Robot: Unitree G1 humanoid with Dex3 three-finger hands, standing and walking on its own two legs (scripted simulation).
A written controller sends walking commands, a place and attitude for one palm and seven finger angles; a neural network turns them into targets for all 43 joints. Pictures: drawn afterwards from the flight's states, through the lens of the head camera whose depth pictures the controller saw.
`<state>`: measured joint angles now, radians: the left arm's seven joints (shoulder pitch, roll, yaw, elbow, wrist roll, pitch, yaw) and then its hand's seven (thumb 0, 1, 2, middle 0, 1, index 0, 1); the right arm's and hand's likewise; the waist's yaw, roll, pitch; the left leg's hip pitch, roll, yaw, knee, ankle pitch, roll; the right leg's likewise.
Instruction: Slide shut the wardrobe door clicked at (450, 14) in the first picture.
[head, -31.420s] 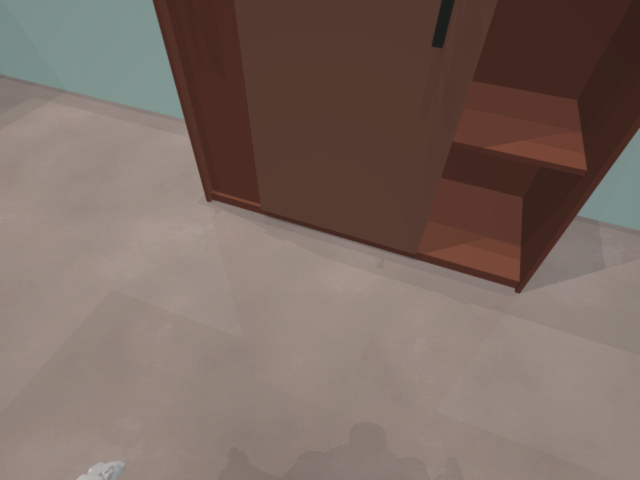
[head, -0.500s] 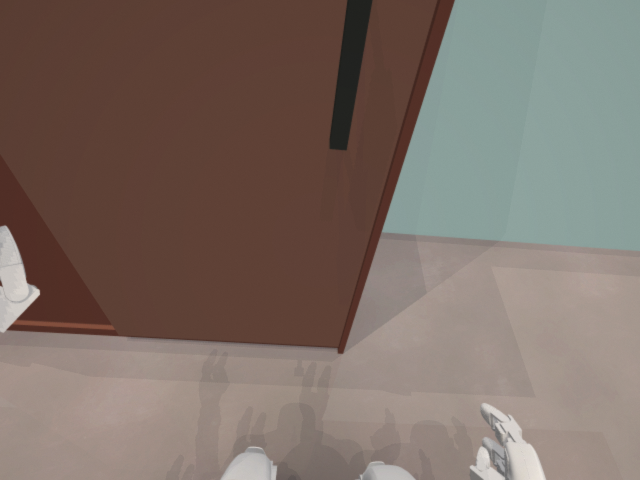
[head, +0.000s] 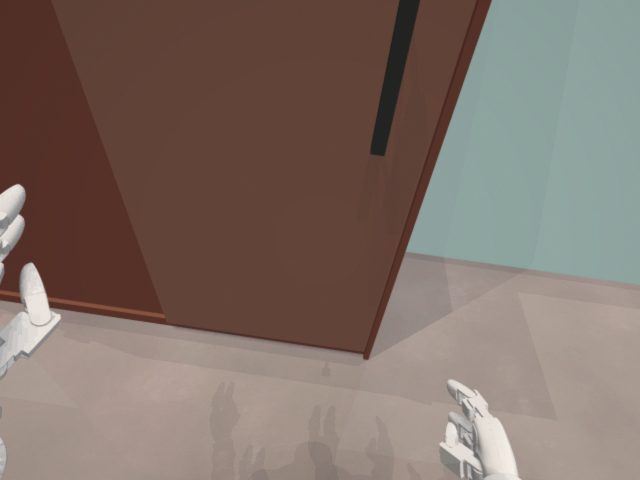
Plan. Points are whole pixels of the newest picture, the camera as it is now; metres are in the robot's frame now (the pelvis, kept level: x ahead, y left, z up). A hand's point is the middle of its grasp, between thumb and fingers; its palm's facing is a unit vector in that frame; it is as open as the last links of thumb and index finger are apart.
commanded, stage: stop stepping back and stand still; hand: left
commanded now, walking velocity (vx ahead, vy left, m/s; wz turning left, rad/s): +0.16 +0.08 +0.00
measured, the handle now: (391, 78) +0.69 -0.05 +0.22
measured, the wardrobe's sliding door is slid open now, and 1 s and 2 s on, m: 0.00 0.00 0.00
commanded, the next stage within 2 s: let the arm hang, fingers relaxed in 0.36 s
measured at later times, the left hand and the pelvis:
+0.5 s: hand (53, 343) +0.19 +0.28 +0.14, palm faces +0.38 -0.79 -0.47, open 7.4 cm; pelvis -0.02 +0.02 -0.01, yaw +0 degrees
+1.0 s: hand out of the picture -0.07 +0.21 -0.17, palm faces +0.04 -0.97 -0.22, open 7.2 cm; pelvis -0.02 +0.02 +0.00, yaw +2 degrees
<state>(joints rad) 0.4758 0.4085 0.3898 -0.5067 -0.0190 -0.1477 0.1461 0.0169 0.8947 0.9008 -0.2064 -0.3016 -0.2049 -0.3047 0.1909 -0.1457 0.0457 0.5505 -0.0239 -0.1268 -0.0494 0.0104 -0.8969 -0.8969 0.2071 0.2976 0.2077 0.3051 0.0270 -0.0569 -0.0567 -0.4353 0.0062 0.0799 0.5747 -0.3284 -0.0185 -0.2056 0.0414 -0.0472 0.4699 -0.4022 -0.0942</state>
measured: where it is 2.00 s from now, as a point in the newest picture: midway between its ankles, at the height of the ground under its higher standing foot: outside the picture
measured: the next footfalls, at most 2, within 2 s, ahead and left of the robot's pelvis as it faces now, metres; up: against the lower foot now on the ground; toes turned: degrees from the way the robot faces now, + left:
left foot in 0.18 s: +0.03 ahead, +0.14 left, +0.00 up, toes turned +5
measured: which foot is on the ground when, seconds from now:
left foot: up 0.00-0.16, down 0.18-1.00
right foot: down 0.00-1.00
